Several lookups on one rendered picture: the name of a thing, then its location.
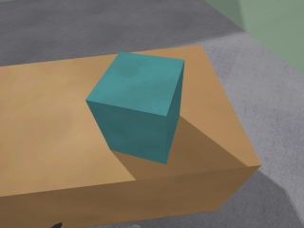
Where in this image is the pedestal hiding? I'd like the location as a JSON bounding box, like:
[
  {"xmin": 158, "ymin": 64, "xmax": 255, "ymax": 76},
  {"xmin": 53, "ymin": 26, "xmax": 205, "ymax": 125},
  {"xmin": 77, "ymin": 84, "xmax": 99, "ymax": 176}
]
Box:
[{"xmin": 0, "ymin": 45, "xmax": 261, "ymax": 228}]

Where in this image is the carton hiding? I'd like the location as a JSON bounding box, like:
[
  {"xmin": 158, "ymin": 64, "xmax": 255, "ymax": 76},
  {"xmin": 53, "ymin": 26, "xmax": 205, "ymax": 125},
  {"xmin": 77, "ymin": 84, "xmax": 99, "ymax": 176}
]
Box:
[{"xmin": 85, "ymin": 51, "xmax": 185, "ymax": 164}]

